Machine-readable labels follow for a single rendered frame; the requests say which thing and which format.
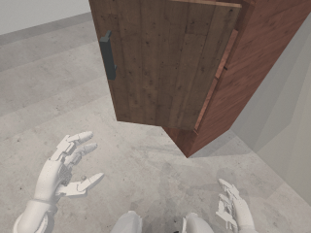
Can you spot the robot left thigh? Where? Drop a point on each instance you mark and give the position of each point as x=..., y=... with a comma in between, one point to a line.
x=128, y=223

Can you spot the handle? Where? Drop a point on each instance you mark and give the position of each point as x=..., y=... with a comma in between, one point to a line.
x=106, y=49

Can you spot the cupboard door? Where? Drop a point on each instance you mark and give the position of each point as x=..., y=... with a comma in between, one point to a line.
x=167, y=54

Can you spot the left robot forearm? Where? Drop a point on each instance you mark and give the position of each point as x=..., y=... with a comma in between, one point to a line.
x=38, y=217

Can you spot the robot thigh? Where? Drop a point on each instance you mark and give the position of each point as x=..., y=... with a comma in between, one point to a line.
x=194, y=224
x=128, y=223

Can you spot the robot left hand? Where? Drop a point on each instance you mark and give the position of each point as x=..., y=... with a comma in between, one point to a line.
x=58, y=168

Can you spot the robot right thigh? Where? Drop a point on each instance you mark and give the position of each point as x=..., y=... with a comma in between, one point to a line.
x=194, y=224

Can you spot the robot right hand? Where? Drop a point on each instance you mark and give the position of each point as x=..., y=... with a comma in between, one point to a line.
x=237, y=216

